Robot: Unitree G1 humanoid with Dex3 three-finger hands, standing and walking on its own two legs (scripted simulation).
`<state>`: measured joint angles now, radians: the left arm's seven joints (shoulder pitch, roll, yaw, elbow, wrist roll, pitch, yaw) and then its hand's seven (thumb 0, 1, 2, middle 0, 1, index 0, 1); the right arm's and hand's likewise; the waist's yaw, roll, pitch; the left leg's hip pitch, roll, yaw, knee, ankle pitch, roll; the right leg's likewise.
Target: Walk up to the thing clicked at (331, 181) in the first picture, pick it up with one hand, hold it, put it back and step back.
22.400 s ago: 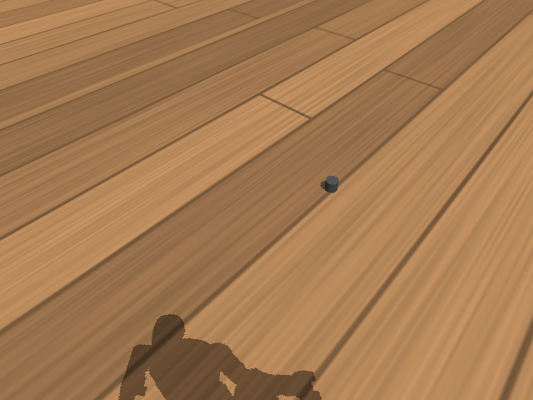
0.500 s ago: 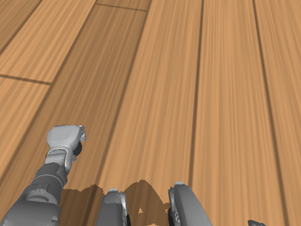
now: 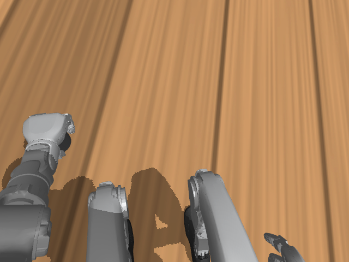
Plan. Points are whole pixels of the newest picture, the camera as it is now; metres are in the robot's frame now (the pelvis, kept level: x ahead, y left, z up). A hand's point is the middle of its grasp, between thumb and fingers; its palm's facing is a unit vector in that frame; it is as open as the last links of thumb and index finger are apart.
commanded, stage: crouch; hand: left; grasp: from above
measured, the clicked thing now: (54, 138) +0.44 +0.27 -0.18
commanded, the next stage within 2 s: lower in 0.68 s
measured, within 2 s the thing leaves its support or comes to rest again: neither
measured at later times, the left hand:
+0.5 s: hand (65, 146) +0.43 +0.26 -0.24, palm faces -0.44 -0.04 -0.90, open 8.0 cm
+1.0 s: hand (71, 148) +0.44 +0.26 -0.29, palm faces -0.46 -0.05 -0.89, open 7.9 cm
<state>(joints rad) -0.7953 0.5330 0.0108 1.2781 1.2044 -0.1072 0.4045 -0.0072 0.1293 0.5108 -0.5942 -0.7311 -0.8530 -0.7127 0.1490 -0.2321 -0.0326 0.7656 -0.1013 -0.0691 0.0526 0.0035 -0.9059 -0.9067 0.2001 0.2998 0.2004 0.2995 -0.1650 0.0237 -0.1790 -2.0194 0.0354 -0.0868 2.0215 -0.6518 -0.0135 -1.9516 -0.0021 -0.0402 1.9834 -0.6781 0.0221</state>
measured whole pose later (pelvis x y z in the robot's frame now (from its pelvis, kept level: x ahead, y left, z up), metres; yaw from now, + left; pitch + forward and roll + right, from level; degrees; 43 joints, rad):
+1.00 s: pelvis -0.01 +0.00 -0.12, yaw -3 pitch +33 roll -7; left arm -0.93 0.69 0.09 1.50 1.27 -0.21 0.46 -0.02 0.16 0.45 -0.59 -0.73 -0.85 -0.71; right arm 0.14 -0.27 0.04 0.79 -0.16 -0.09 0.14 0.00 -0.91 -0.91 0.20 0.30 0.20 0.30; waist -0.22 -0.02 -0.05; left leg -2.31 0.03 -0.15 2.40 -0.67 -0.03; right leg -2.24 0.03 -0.07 2.33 -0.68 0.03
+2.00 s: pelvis +0.00 +0.00 -0.16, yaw -8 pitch +28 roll -11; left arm -0.93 0.86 0.20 1.71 1.32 -0.24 0.66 -0.02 0.17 0.43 -0.61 -0.69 -0.88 -0.67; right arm 0.09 -0.30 0.16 0.80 -0.30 -0.20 0.26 0.00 -0.91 -0.90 0.20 0.30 0.20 0.30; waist -0.32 -0.09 0.07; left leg -2.37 0.03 -0.25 2.58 -0.71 -0.03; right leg -2.27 0.06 -0.13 2.45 -0.69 0.05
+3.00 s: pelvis -0.01 +0.01 -0.16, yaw -10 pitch +25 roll -13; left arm -0.96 0.93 0.15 1.78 1.27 -0.25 0.71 -0.02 0.16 0.44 -0.62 -0.69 -0.88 -0.67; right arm 0.05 -0.33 0.25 0.76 -0.32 -0.29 0.31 0.00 -0.91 -0.91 0.20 0.30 0.20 0.30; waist -0.34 -0.12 0.14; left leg -2.34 0.03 -0.29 2.59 -0.72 -0.03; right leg -2.23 0.07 -0.16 2.43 -0.67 0.06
